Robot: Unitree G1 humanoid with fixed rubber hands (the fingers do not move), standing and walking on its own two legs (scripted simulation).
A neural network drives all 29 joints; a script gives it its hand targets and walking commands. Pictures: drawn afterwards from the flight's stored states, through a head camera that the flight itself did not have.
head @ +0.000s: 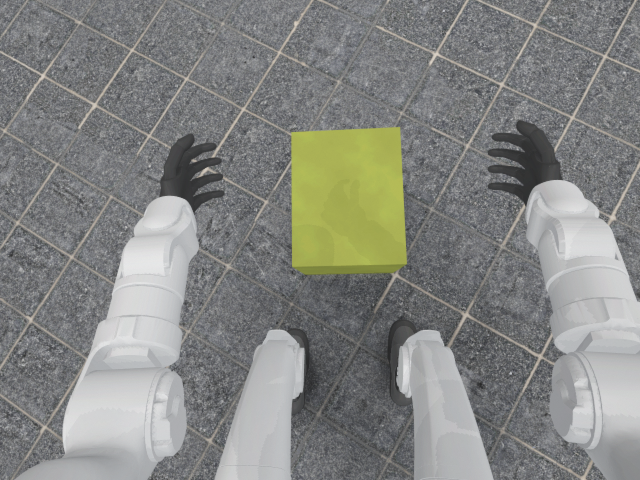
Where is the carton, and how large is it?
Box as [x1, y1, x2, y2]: [291, 127, 406, 274]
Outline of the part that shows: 399,127 291,132 293,267 305,274 393,272 406,263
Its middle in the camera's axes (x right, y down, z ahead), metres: +0.07 -0.08 +0.91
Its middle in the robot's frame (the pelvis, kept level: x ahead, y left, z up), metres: +0.52 +0.01 -0.54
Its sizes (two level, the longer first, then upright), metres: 0.286 0.228 0.247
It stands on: the floor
